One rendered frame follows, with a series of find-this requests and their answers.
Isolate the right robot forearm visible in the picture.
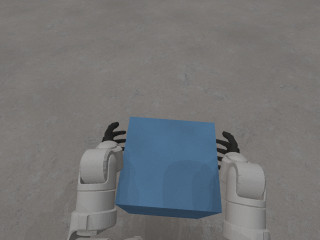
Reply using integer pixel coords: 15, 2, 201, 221
219, 152, 271, 240

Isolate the left robot forearm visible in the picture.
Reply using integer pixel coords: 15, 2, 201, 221
67, 140, 124, 240

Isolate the left robot hand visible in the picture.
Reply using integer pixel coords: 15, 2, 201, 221
102, 122, 126, 151

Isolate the right robot hand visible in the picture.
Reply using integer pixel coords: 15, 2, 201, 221
216, 131, 240, 170

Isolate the carton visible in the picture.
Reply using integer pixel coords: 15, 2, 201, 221
115, 116, 222, 219

